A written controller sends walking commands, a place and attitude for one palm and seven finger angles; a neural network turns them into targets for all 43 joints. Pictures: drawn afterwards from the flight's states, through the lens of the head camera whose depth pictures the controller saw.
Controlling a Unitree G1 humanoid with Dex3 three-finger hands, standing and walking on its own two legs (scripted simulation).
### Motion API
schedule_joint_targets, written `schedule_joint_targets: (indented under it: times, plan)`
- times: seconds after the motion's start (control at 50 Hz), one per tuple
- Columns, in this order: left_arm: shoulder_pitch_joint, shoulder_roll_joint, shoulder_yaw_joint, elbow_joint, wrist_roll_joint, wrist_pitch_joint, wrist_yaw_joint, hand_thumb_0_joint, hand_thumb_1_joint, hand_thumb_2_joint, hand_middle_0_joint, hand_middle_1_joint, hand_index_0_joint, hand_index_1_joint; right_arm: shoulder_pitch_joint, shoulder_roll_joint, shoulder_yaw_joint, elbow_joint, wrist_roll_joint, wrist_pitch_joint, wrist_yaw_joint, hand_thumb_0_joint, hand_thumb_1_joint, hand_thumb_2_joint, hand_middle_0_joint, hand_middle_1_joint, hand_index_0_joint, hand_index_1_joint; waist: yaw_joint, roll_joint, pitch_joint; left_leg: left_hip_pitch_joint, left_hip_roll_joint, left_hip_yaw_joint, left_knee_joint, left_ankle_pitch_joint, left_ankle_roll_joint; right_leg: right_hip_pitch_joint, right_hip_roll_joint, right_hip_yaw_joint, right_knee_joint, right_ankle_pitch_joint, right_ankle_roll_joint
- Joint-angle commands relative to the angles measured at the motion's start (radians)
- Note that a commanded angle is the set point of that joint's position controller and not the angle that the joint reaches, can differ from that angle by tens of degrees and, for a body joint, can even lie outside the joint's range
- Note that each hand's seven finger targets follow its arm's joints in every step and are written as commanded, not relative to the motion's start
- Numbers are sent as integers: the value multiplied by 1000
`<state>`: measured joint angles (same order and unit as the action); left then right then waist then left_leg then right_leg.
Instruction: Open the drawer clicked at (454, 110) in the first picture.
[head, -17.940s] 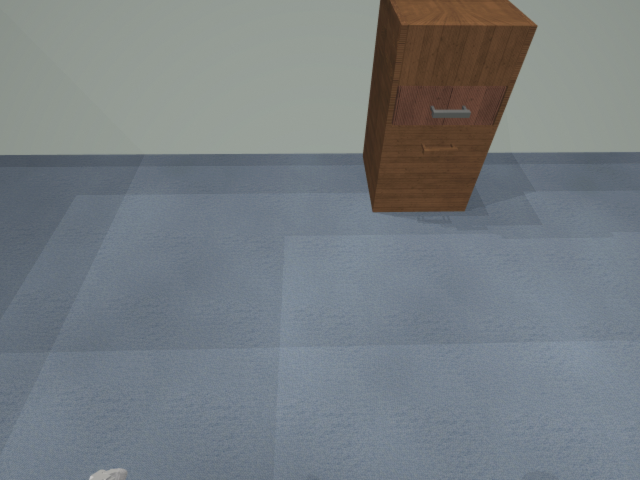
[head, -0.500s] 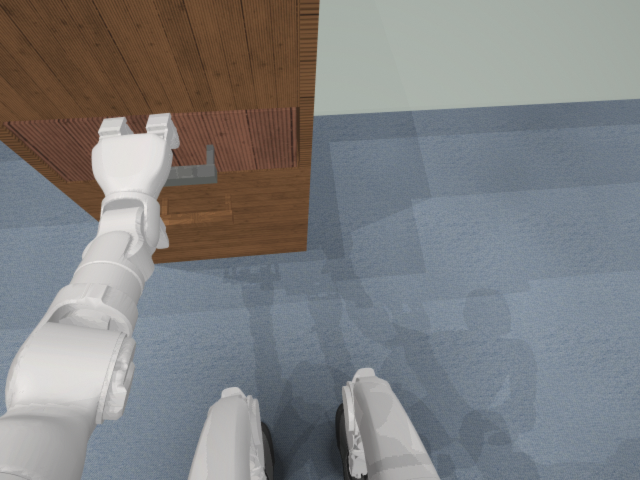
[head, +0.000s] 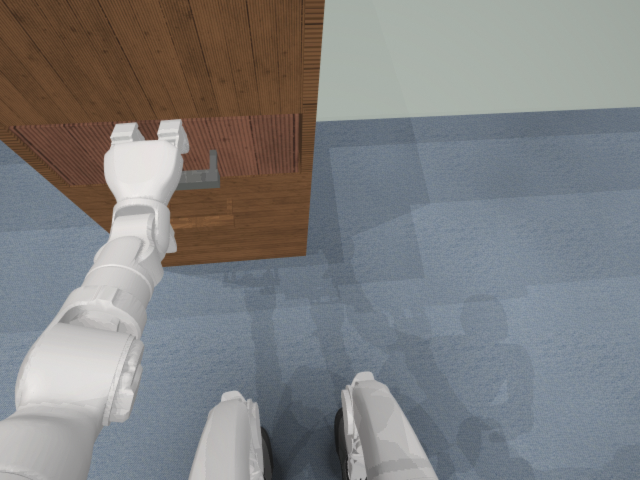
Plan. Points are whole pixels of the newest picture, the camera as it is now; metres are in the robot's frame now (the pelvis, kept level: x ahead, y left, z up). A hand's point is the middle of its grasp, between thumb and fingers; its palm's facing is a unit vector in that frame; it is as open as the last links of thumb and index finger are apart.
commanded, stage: move the hooked fingers above the handle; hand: left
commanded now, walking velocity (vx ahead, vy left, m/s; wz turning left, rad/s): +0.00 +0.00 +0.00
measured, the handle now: (174, 169) +0.57 +0.17 -0.10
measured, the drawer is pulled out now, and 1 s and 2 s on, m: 0.00 0.00 0.00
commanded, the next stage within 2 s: lower the fingers behind the handle in 0.12 s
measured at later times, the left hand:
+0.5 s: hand (173, 195) +0.50 +0.16 -0.06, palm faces -0.06 -0.01 -1.00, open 13.8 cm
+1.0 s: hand (177, 204) +0.50 +0.16 -0.10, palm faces -0.05 +0.00 -1.00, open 13.8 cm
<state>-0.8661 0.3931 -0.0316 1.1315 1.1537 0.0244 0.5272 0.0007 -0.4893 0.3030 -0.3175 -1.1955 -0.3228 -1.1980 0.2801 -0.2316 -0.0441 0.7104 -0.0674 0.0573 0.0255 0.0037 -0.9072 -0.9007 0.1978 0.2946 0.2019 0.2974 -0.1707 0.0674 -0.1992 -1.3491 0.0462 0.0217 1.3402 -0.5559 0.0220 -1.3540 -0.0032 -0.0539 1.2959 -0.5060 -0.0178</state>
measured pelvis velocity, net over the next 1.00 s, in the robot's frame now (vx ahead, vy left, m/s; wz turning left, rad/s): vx -0.01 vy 0.00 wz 0.00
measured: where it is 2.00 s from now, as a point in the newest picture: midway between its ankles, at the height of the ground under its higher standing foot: outside the picture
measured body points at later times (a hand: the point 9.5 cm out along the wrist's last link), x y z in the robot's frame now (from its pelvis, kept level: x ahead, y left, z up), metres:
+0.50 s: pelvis +0.00 +0.00 -0.01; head +0.17 -0.01 +0.41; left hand +0.50 +0.16 -0.01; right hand +0.01 -0.27 -0.14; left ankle +0.02 +0.11 -0.60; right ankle +0.04 -0.11 -0.60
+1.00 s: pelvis -0.01 +0.00 -0.04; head +0.17 +0.00 +0.37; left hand +0.50 +0.16 -0.04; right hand +0.01 -0.27 -0.17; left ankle +0.02 +0.11 -0.60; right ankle +0.04 -0.11 -0.60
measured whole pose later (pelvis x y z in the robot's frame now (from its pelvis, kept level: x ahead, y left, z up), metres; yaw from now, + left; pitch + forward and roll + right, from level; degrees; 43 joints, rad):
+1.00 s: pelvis -0.01 +0.00 -0.04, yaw +0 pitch +35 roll -2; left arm -0.91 0.40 -0.03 1.18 1.18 0.00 0.56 0.00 -0.49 0.30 -0.32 -1.20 -0.32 -1.20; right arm 0.26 -0.23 -0.04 0.73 -0.08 0.03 0.04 0.00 -0.91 -0.90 0.20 0.29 0.20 0.30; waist -0.18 0.07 -0.22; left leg -1.51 0.05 0.01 1.50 -0.60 0.02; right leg -1.52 0.00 -0.07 1.45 -0.55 -0.03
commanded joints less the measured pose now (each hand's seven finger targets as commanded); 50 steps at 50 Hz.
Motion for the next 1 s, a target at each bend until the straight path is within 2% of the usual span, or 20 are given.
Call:
schedule_joint_targets:
  times: [0.0,0.04,0.06,0.1,0.14,0.22,0.26,0.28,0.32,0.36,0.38,0.54,0.56,0.66,0.68,0.82,0.86,0.92,0.94,0.98]
  plan:
    - [-439,142,-16,-207,0,-16,36,0,-500,300,-300,-1200,-300,-1200,190,-170,-71,-29,3,-17,-15,0,-900,-900,200,300,200,300,-43,67,-588,454,-41,-54,-143,380,25,317,42,6,-170,311,-15]
    - [-444,120,-32,-155,-7,-9,34,0,-500,300,-300,-1200,-300,-1200,194,-170,-68,-19,3,-17,-14,0,-900,-900,200,300,200,300,-59,37,-534,430,-41,-56,-148,361,27,301,44,5,-180,293,-15]
    - [-448,155,-6,-155,-8,-11,35,0,-500,300,-300,-1200,-300,-1200,200,-174,-66,-15,3,-18,-15,0,-900,-900,200,300,200,300,-53,35,-532,415,-39,-52,-148,348,29,307,43,5,-179,285,-14]
    - [-446,158,-7,-155,-5,-13,34,0,-500,300,-300,-1200,-300,-1200,196,-173,-65,-20,2,-18,-14,0,-900,-900,200,300,200,300,-41,52,-548,414,-44,-50,-150,340,28,310,45,6,-180,275,-18]
    - [-450,134,-19,-134,0,-11,36,0,-500,300,-300,-1200,-300,-1200,198,-171,-64,-15,-1,-17,-11,0,-900,-900,200,300,200,300,-50,45,-519,421,-42,-55,-154,350,27,289,45,3,-179,274,-19]
    - [-393,166,15,-124,9,-10,48,0,-500,300,-300,-1200,-300,-1200,193,-171,-60,-27,-3,-12,-7,0,-900,-900,200,300,200,300,-22,56,-538,398,-43,-45,-146,370,25,314,45,6,-162,304,-22]
    - [-373,136,2,-91,12,-2,54,0,-500,300,-300,-1200,-300,-1200,190,-169,-60,-27,-4,-9,-2,0,-900,-900,200,300,200,300,-28,32,-511,367,-43,-41,-136,363,26,305,44,5,-155,305,-20]
    - [-360,153,16,-79,13,3,59,0,-500,300,-300,-1200,-300,-1200,187,-172,-58,-29,-3,-9,0,0,-900,-900,200,300,200,300,-21,25,-489,338,-45,-36,-136,341,27,309,44,8,-156,292,-20]
    - [-375,166,20,-83,18,7,66,0,-500,300,-300,-1200,-300,-1200,182,-172,-58,-32,-4,-12,-2,0,-900,-900,200,300,200,300,-27,6,-494,306,-45,-30,-126,321,30,321,44,15,-153,290,-18]
    - [-412,172,20,-125,20,-1,70,0,-500,300,-300,-1200,-300,-1200,179,-173,-60,-35,-4,-17,-1,0,-900,-900,200,300,200,300,-28,36,-540,317,-44,-31,-114,318,30,312,42,17,-139,286,-18]
    - [-410,205,43,-126,23,-3,73,0,-500,300,-300,-1200,-300,-1200,178,-175,-59,-33,-5,-17,-4,0,-900,-900,200,300,200,300,-23,29,-541,304,-45,-29,-108,317,30,320,42,20,-135,288,-17]
    - [-444,189,30,-175,18,-23,77,0,-500,300,-300,-1200,-300,-1200,173,-171,-66,-22,-6,-35,-4,0,-900,-900,200,300,200,300,-35,56,-611,302,-45,-34,-67,319,31,297,42,21,-101,293,-15]
    - [-426,189,29,-165,19,-21,75,0,-500,300,-300,-1200,-300,-1200,175,-172,-66,-23,-5,-34,-3,0,-900,-900,200,300,200,300,-28,67,-613,300,-46,-33,-64,315,28,294,42,20,-98,286,-16]
    - [-423,163,8,-127,11,-15,61,0,-500,300,-300,-1200,-300,-1200,179,-173,-65,-13,-4,-36,-2,0,-900,-900,200,300,200,300,-45,49,-587,279,-45,-38,-45,301,30,256,44,15,-89,271,-16]
    - [-446,189,20,-146,13,-19,59,0,-500,300,-300,-1200,-300,-1200,178,-175,-63,-11,-4,-37,-4,0,-900,-900,200,300,200,300,-46,56,-588,269,-42,-38,-38,299,31,249,43,17,-82,269,-15]
    - [-408,205,39,-134,24,-30,63,0,-500,300,-300,-1200,-300,-1200,172,-171,-57,-18,-8,-35,-2,0,-900,-900,200,300,200,300,-31,46,-582,218,-43,-35,-9,296,31,237,45,16,-48,269,-18]
    - [-418,200,34,-136,31,-29,69,0,-500,300,-300,-1200,-300,-1200,168,-173,-57,-20,-9,-36,2,0,-900,-900,200,300,200,300,-29,74,-585,220,-41,-40,-3,295,27,209,45,13,-34,258,-20]
    - [-457,188,20,-123,30,-20,80,0,-500,300,-300,-1200,-300,-1200,166,-173,-57,-14,-9,-41,3,0,-900,-900,200,300,200,300,-53,56,-562,184,-40,-38,11,254,32,184,44,13,-36,219,-16]
    - [-465,216,43,-125,29,-20,80,0,-500,300,-300,-1200,-300,-1200,169,-176,-55,-11,-10,-43,3,0,-900,-900,200,300,200,300,-46,50,-574,191,-39,-45,10,262,30,185,43,10,-23,221,-17]
    - [-486,208,32,-145,30,-19,80,0,-500,300,-300,-1200,-300,-1200,169,-176,-57,-15,-9,-45,3,0,-900,-900,200,300,200,300,-52,72,-607,196,-37,-45,20,258,30,176,43,11,-17,217,-16]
